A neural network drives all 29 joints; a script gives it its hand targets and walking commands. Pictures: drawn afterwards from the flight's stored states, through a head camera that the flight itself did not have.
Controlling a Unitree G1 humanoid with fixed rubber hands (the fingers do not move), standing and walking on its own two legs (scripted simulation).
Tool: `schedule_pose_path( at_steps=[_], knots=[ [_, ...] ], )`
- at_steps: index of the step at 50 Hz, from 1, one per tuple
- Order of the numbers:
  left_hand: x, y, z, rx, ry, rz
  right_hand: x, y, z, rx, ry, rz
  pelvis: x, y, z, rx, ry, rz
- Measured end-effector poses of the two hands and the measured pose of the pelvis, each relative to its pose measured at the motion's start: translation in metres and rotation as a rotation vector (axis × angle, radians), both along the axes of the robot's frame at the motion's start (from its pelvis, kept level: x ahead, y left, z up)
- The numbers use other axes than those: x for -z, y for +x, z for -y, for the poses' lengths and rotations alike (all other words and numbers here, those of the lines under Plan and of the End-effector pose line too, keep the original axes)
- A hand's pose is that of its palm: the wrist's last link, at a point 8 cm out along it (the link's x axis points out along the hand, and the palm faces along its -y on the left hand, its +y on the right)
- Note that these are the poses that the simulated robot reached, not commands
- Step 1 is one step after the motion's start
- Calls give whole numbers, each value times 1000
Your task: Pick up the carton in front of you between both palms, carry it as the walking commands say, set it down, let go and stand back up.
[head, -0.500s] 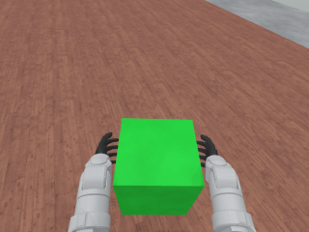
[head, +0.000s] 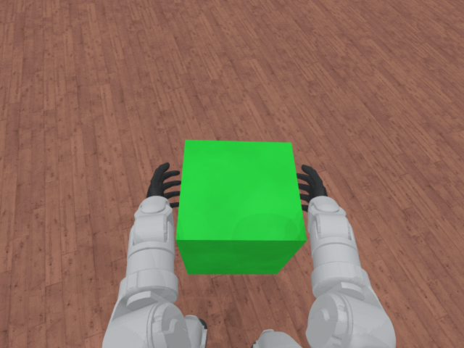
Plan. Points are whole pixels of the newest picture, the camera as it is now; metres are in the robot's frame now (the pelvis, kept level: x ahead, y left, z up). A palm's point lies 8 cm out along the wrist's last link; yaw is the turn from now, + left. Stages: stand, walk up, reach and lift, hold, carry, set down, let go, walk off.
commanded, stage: set down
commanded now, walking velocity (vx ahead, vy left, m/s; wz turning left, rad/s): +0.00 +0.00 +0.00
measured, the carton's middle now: (235, 213) +0.37 +0.01 -0.09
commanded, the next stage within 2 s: none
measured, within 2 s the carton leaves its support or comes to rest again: neither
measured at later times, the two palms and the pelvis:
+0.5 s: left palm (169, 222) +0.38 +0.16 -0.19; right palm (286, 215) +0.42 -0.13 -0.19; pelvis -0.02 -0.04 -0.12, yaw +0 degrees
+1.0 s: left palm (172, 237) +0.40 +0.18 -0.36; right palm (269, 222) +0.46 -0.11 -0.35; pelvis -0.05 -0.02 -0.24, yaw -2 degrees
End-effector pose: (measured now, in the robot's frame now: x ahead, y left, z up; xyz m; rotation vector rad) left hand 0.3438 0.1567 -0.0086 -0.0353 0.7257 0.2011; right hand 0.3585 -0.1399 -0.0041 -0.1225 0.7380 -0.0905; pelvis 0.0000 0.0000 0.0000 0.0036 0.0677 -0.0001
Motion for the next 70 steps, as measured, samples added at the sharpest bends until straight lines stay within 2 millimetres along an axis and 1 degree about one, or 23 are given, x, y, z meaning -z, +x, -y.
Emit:
schedule_pose_path(
  at_steps=[4,8,10,12,14,18,22,26,30,37,42,48,58,70],
  knots=[
    [47,0,0,-13,20,3,47,9,-1,-30,0,4,13,-7,8,-13,-9,-137],
    [96,1,0,-30,26,14,98,15,0,-40,23,12,32,-14,17,-17,-19,-277],
    [116,3,0,-40,22,24,119,18,0,-36,41,21,43,-16,22,-15,-22,-345],
    [131,7,0,-52,18,42,134,23,0,-30,59,36,55,-17,26,-12,-23,-407],
    [141,12,0,-63,12,63,145,29,0,-25,74,55,67,-18,30,-9,-23,-459],
    [154,24,-2,-84,0,90,159,43,-2,-20,99,79,89,-18,35,-5,-17,-526],
    [168,32,-5,-94,-3,76,174,53,-6,-23,104,63,106,-19,37,-6,-16,-570],
    [188,37,-9,-98,2,49,195,60,-10,-37,95,37,123,-20,36,-7,-19,-615],
    [214,40,-13,-104,7,38,221,67,-14,-54,85,27,142,-23,33,-6,-24,-662],
    [265,47,-16,-120,5,41,270,80,-18,-81,73,31,180,-31,27,1,-32,-725],
    [299,51,-18,-134,-1,42,302,89,-21,-100,65,32,207,-39,23,6,-34,-744],
    [335,54,-21,-152,-4,33,336,100,-25,-125,58,25,235,-50,20,10,-32,-748],
    [393,61,-24,-177,12,12,392,119,-31,-170,44,7,278,-63,23,15,-20,-749],
    [468,68,-29,-206,30,-16,472,137,-38,-224,38,-19,325,-70,32,27,12,-740]
  ],
)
